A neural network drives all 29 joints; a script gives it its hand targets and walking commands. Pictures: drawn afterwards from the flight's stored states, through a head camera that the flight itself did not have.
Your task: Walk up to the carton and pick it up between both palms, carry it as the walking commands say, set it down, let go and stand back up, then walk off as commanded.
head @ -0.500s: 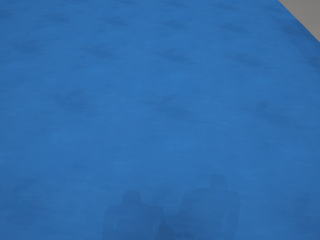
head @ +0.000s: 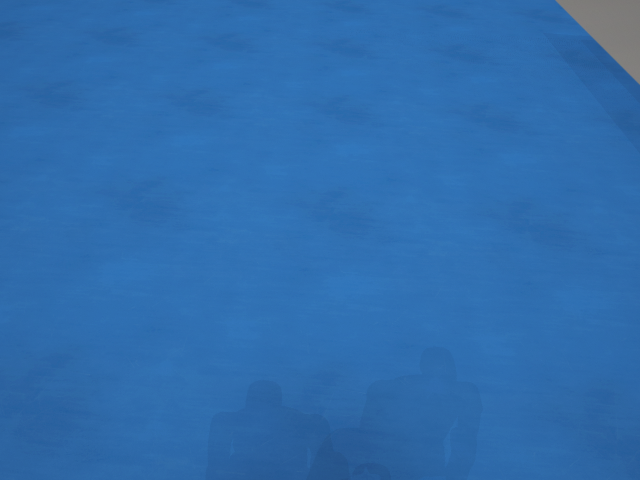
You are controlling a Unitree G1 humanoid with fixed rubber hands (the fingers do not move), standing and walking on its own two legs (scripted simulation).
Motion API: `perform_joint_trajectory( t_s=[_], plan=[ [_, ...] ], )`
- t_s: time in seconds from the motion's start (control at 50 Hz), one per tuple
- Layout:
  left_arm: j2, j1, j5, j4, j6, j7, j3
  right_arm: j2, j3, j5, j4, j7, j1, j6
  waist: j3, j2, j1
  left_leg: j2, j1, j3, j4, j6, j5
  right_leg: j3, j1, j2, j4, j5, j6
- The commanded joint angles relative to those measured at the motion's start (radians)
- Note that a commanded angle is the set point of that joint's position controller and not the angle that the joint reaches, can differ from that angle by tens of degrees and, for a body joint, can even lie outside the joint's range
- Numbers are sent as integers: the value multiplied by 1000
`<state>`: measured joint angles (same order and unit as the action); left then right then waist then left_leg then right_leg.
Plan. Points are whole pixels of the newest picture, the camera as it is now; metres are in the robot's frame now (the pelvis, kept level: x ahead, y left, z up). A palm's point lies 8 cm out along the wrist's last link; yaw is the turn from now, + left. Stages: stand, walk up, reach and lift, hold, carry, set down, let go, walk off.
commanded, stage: stand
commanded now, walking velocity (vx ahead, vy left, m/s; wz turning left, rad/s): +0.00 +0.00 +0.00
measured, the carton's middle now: out of the picture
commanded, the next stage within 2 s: walk off in 0.58 s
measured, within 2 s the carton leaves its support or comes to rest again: neither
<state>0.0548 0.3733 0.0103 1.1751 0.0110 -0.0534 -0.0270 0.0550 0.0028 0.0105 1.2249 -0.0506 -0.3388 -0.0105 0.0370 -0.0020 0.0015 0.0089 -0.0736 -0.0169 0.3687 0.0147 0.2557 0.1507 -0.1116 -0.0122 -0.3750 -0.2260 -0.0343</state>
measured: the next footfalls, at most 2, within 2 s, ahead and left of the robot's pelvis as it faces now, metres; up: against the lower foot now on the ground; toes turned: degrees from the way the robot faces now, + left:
left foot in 1.28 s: -0.01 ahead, +0.20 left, +0.00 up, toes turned +22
right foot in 1.76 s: +0.02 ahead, +0.01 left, +0.00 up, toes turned +6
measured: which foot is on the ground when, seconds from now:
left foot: down 0.00-0.84, up 0.86-1.00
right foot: down 0.00-1.00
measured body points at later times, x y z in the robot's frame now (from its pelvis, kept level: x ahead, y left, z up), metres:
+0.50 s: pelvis -0.01 -0.02 +0.00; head +0.00 -0.02 +0.45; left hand -0.07 +0.16 -0.16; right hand -0.06 -0.20 -0.17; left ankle -0.03 +0.11 -0.74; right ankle -0.01 -0.09 -0.75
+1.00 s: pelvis -0.02 -0.01 -0.01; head +0.01 -0.03 +0.44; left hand -0.06 +0.20 -0.15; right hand -0.03 -0.24 -0.18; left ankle -0.05 +0.11 -0.68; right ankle -0.01 -0.09 -0.75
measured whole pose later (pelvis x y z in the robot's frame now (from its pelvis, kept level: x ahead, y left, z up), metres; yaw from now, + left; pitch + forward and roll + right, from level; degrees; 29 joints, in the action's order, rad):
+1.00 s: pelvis -0.02 -0.01 -0.01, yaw +7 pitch +0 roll +1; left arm 0.09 0.32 0.03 1.04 0.02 -0.07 -0.04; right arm 0.15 -0.05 0.03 1.14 -0.02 -0.31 0.06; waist 0.07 -0.05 0.03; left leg -0.05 -0.46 -0.05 1.06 -0.05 0.42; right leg 0.27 -0.21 -0.06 -0.49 -0.28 -0.06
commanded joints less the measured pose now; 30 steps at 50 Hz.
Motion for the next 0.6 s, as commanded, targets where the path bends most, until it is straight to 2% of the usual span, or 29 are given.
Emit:
perform_joint_trajectory(
  t_s=[0.0, 0.04, 0.08, 0.1, 0.12, 0.14, 0.16, 0.18, 0.2, 0.22, 0.3, 0.34, 0.36, 0.38, 0.4, 0.42, 0.44, 0.46, 0.48, 0.5, 0.52, 0.54, 0.56, 0.58],
  plan=[
    [64, 127, 4, 1, 8, -9, -9, 57, -3, 2, 5, -2, -95, -2, 107, -22, 12, -104, -124, 82, -80, 21, -164, -117, -4, -109, 87, 98, -12],
    [50, 138, 2, -2, 11, -6, -7, 41, -1, -6, 15, -1, -137, -8, 101, -1, 0, -104, -117, 84, -72, 20, -169, -116, -5, -115, 81, 95, -11],
    [33, 146, -3, 1, 11, 1, 0, 53, -4, -4, 8, -1, -116, 0, 108, -23, 11, -101, -124, 77, -65, 21, -144, -126, -15, -109, 91, 82, -13],
    [57, 131, 0, -7, 10, 0, -6, 44, 2, 1, 6, -1, -116, -1, 112, 12, 4, -114, -125, 86, -73, 27, -122, -126, -34, -111, 99, 54, -13],
    [70, 142, 1, -6, 9, -2, -10, 23, 5, 1, 8, -3, -112, 1, 125, -5, 12, -106, -128, 84, -67, 18, -131, -119, -35, -106, 101, 47, -6],
    [46, 139, 4, 0, 10, 0, -5, 77, -7, -1, -4, 0, -89, -1, 95, -8, 14, -108, -111, 81, -78, 20, -135, -119, -29, -106, 91, 67, -10],
    [38, 118, 2, -18, 10, 5, -3, 43, -2, -5, -12, 2, -94, -3, 116, 20, 4, -104, -139, 90, -61, 23, -123, -127, -24, -97, 99, 59, -8],
    [19, 143, 2, -8, 13, -2, 4, 58, -3, -4, 0, 2, -110, -2, 116, 2, 5, -104, -135, 76, -61, 18, -125, -129, -36, -109, 99, 57, -12],
    [61, 132, 1, -11, 11, 3, -4, 46, 0, -4, 4, 2, -120, -1, 122, 10, -1, -101, -129, 81, -58, 15, -137, -127, -37, -97, 96, 57, -6],
    [49, 145, -3, -9, 12, 3, -1, 65, -4, -3, 1, 3, -109, 0, 124, -6, 7, -103, -122, 78, -57, 17, -133, -130, -56, -103, 102, 54, -11],
    [28, 137, 3, -17, 15, 0, 3, 55, -6, -5, 4, 3, -128, -2, 99, -18, -8, -103, -109, 77, -52, 10, -129, -132, -45, -105, 101, 54, -20],
    [38, 141, -4, -20, 17, 1, 3, 26, 2, -3, -3, 1, -101, 4, 89, 16, 5, -103, -108, 77, -52, 10, -129, -135, -52, -96, 111, 35, -12],
    [25, 131, 1, -15, 20, 0, 10, 65, -7, 0, -13, 6, -104, 4, 90, -7, -4, -107, -112, 70, -54, 10, -127, -146, -52, -110, 107, 42, -18],
    [27, 128, 1, -24, 18, -2, 1, 32, -4, -1, -6, 3, -99, 5, 89, -12, 3, -103, -124, 71, -49, 6, -132, -128, -39, -104, 105, 66, -15],
    [51, 148, 3, -15, 18, -5, 2, 38, 0, -5, 0, -1, -120, 3, 100, 28, -2, -111, -127, 68, -45, 2, -140, -134, -31, -98, 114, 74, -12],
    [26, 149, 3, -13, 17, -5, 6, 65, -7, -6, 5, -3, -135, 4, 106, 5, -5, -107, -137, 69, -56, 1, -122, -136, -30, -108, 113, 46, -14],
    [23, 162, -2, -18, 11, -3, 7, 32, 4, -4, -2, 2, -115, 2, 104, 28, 10, -105, -137, 70, -48, 7, -102, -142, -51, -100, 114, 30, -8],
    [52, 149, 3, -18, 15, -4, 4, 53, -2, -2, 2, 1, -120, 7, 121, -7, 1, -105, -127, 61, -50, 1, -122, -157, -77, -119, 127, 18, -19],
    [57, 168, 0, -18, 17, -2, 0, 49, -1, -6, 0, -1, -119, 5, 109, -33, 14, -104, -148, 66, -49, -3, -114, -149, -41, -111, 123, 31, -22],
    [56, 172, -1, -15, 21, -1, 1, 54, 0, -5, -11, 0, -92, 6, 86, 0, 20, -105, -140, 62, -39, -4, -113, -153, -38, -114, 126, 38, -19],
    [68, 162, 1, -23, 18, 1, -2, 29, 3, -9, -2, 4, -132, 4, 90, 12, 8, -98, -164, 65, -40, -7, -102, -155, -15, -114, 129, 32, -8],
    [29, 158, 0, -27, 18, 4, 3, 30, 3, -5, -2, 2, -123, 5, 96, 18, 10, -97, -165, 63, -36, -7, -105, -155, -11, -106, 121, 36, -24],
    [27, 174, 2, -18, 17, 2, 9, 72, -5, -10, -1, 2, -116, 4, 86, 1, 14, -102, -159, 53, -35, -13, -118, -160, -10, -121, 126, 64, -17],
    [41, 178, 3, -23, 19, 2, 4, 53, -2, -11, 7, -2, -140, 4, 67, 14, 21, -97, -150, 56, -32, -11, -111, -158, -3, -125, 131, 56, -16]
  ],
)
